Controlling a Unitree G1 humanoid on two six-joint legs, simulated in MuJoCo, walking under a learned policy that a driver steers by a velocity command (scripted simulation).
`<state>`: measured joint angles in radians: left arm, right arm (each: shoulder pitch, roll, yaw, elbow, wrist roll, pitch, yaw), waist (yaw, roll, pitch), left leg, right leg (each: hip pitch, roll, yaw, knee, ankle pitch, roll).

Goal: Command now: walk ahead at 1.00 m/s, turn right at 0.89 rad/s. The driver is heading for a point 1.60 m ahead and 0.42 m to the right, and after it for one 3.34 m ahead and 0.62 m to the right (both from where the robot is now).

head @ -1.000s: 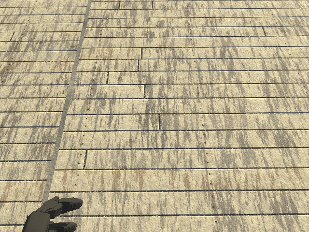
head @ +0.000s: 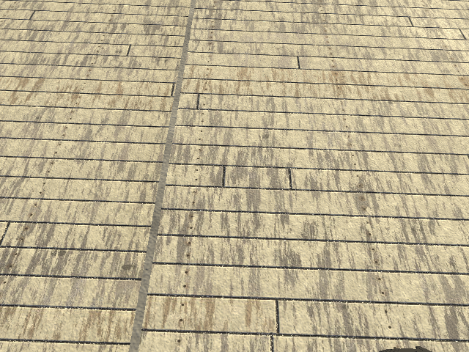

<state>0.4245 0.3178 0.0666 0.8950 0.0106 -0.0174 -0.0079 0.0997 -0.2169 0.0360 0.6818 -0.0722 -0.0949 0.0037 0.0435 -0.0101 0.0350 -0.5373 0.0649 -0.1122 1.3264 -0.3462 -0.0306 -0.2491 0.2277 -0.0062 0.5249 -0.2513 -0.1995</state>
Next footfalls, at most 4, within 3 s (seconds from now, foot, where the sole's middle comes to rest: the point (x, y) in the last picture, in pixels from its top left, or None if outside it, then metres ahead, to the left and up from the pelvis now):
0.24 left None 0.45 0.17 -0.76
0.70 right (309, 277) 0.75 -0.19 -0.76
1.14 left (343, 170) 1.20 -0.35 -0.76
1.54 right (417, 124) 1.49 -0.70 -0.76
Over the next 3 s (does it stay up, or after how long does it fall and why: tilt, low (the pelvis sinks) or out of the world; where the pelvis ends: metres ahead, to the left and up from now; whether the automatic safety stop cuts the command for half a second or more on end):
stays up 1.82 -0.65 0.01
